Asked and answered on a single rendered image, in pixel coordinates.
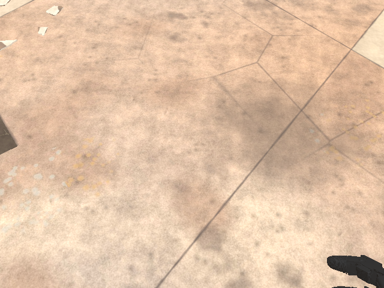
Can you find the robot right hand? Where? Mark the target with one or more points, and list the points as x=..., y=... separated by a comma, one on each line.
x=364, y=267

